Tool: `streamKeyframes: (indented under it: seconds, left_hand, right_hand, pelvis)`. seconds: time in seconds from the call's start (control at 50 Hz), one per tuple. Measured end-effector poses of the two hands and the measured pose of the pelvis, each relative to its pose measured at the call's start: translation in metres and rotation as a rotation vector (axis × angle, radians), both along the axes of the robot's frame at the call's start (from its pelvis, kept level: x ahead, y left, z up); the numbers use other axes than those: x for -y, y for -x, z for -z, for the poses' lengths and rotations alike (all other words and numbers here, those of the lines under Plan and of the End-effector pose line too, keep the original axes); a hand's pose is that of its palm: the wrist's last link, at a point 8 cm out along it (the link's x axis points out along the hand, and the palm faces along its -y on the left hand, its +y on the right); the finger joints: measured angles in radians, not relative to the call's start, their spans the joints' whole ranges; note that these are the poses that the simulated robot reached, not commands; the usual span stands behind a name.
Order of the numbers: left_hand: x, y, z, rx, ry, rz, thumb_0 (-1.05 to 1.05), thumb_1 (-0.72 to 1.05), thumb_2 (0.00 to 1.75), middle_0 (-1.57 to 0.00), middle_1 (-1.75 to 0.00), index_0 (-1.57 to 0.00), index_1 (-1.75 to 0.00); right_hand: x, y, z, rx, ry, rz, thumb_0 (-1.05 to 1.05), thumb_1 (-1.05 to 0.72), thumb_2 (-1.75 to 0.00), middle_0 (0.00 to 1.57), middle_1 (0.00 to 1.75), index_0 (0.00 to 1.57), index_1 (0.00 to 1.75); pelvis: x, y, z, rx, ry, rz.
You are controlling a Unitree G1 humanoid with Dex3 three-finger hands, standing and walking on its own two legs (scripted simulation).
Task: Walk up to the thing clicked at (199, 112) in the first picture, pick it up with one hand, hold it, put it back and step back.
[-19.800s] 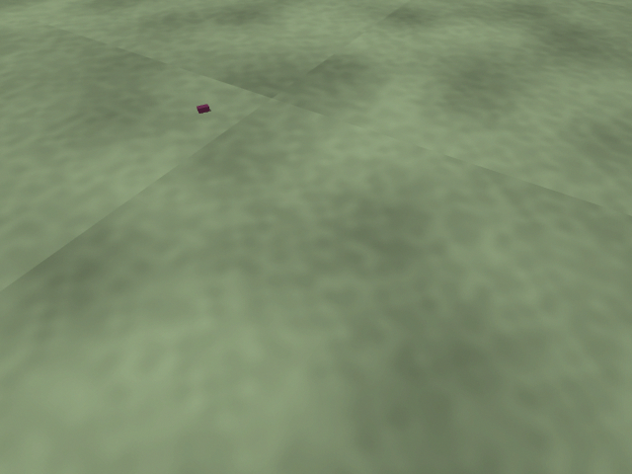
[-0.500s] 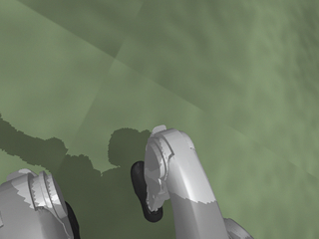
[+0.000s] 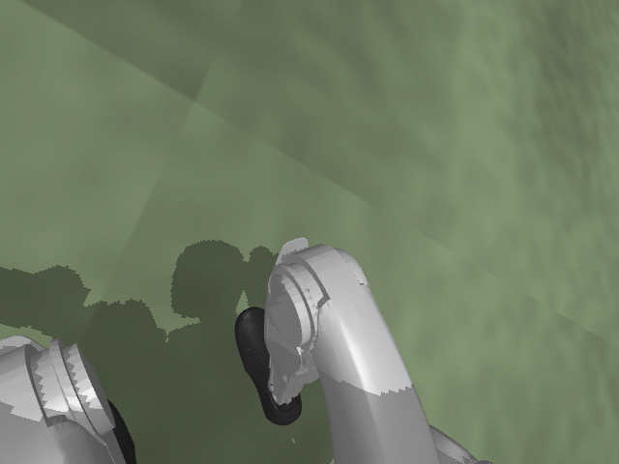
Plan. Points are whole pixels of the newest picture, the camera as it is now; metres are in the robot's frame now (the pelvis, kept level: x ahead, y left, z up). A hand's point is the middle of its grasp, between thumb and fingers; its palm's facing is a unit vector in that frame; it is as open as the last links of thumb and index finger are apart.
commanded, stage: rest palm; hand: left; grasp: from above
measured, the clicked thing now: out of the picture +0.44 +0.36 -0.29
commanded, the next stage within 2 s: close in 0.40 s
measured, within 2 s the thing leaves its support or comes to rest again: neither
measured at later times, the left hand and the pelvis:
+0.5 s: hand out of the picture +0.43 +0.35 -0.26, palm faces -0.36 -0.29 -0.89, open 12.9 cm; pelvis -0.01 +0.00 +0.00, yaw -1 degrees
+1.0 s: hand out of the picture +0.43 +0.35 -0.26, palm faces -0.38 -0.27 -0.89, open 10.2 cm; pelvis -0.01 +0.00 +0.01, yaw -1 degrees
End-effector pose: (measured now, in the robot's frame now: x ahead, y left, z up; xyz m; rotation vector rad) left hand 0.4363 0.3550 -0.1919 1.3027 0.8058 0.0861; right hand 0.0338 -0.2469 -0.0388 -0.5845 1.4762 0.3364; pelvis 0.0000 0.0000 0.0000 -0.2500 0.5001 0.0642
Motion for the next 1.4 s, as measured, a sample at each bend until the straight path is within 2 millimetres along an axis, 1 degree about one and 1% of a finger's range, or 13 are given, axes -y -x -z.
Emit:
streamKeyframes:
  seconds: [0.18, 0.4, 0.54, 0.62, 0.8, 0.98, 1.12, 1.4]
  left_hand:
    - [0.002, 0.002, 0.005, 0.007, -0.008, 0.019, 0.0, -0.41, 0.88, -0.21, -0.86, -0.19, -0.87]
    - [0.007, 0.001, 0.016, 0.008, -0.027, 0.01, 0.0, -0.33, 0.81, -0.27, -0.83, -0.26, -0.83]
    - [0.005, -0.001, 0.014, 0.009, -0.03, -0.006, 0.0, -0.27, 0.76, -0.32, -0.8, -0.31, -0.78]
    - [0.004, -0.002, 0.013, 0.009, -0.03, -0.006, 0.0, -0.21, 0.71, -0.36, -0.77, -0.36, -0.75]
    - [0.002, -0.001, 0.009, 0.008, -0.022, 0.001, 0.0, -0.06, 0.59, -0.46, -0.66, -0.48, -0.65]
    - [0.001, 0.001, 0.007, 0.005, -0.025, 0.014, 0.0, 0.06, 0.5, -0.55, -0.56, -0.58, -0.56]
    - [0.001, 0.0, 0.006, 0.008, -0.036, 0.019, 0.0, 0.16, 0.42, -0.61, -0.49, -0.65, -0.48]
    - [0.002, 0.002, 0.004, 0.006, -0.041, 0.028, 0.0, 0.35, 0.26, -0.75, -0.34, -0.78, -0.33]
  right_hand:
    - [-0.002, -0.007, -0.006, 0.024, -0.006, -0.039, 0.0, -0.9, -0.9, 0.2, 0.3, 0.2, 0.29]
    - [-0.002, 0.001, -0.013, 0.002, -0.006, -0.05, 0.0, -0.9, -0.9, 0.2, 0.3, 0.2, 0.29]
    - [-0.004, 0.006, -0.016, -0.006, -0.009, -0.039, 0.0, -0.91, -0.9, 0.2, 0.3, 0.2, 0.29]
    - [-0.006, 0.008, -0.016, -0.004, -0.012, -0.03, 0.0, -0.9, -0.9, 0.2, 0.3, 0.2, 0.29]
    - [-0.008, 0.005, -0.018, 0.0, -0.014, -0.028, 0.0, -0.9, -0.9, 0.2, 0.3, 0.2, 0.29]
    - [-0.003, 0.001, -0.021, 0.011, 0.0, -0.036, 0.0, -0.9, -0.9, 0.2, 0.3, 0.2, 0.29]
    - [-0.001, 0.003, -0.023, 0.001, 0.003, -0.036, 0.0, -0.9, -0.9, 0.2, 0.3, 0.2, 0.29]
    - [-0.005, 0.008, -0.021, -0.008, -0.002, -0.018, 0.0, -0.9, -0.9, 0.2, 0.3, 0.2, 0.29]
  pelvis:
    - [-0.003, 0.002, 0.0, 0.014, 0.013, 0.002]
    - [-0.003, 0.005, -0.001, 0.029, 0.02, 0.004]
    - [-0.004, 0.006, -0.003, 0.03, 0.027, 0.007]
    - [-0.004, 0.006, -0.004, 0.031, 0.027, 0.008]
    - [-0.003, 0.006, -0.008, 0.022, 0.028, 0.008]
    - [-0.002, 0.007, -0.01, 0.021, 0.026, 0.007]
    - [-0.002, 0.008, -0.011, 0.02, 0.025, 0.007]
    - [-0.001, 0.009, -0.014, 0.019, 0.024, 0.009]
